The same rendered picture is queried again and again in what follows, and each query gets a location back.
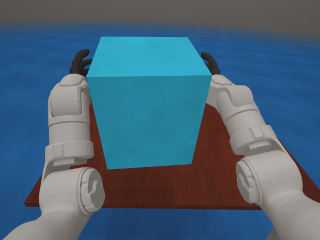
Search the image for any right robot hand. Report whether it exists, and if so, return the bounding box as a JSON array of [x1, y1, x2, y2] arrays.
[[201, 52, 220, 75]]

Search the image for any table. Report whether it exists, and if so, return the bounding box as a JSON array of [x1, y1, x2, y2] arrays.
[[24, 97, 320, 240]]

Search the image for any left robot hand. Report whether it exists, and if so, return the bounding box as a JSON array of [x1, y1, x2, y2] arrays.
[[69, 49, 93, 80]]

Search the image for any right robot forearm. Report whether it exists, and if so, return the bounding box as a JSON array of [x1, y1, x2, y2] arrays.
[[206, 74, 303, 190]]

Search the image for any left robot forearm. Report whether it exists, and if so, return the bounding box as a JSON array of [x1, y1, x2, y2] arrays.
[[39, 73, 94, 210]]

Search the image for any carton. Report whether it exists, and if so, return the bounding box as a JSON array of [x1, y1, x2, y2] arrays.
[[86, 36, 212, 170]]

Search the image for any robot right upper arm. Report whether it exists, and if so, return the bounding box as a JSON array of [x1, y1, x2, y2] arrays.
[[235, 149, 320, 240]]

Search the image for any robot left upper arm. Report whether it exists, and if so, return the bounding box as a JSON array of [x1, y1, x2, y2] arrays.
[[3, 167, 106, 240]]

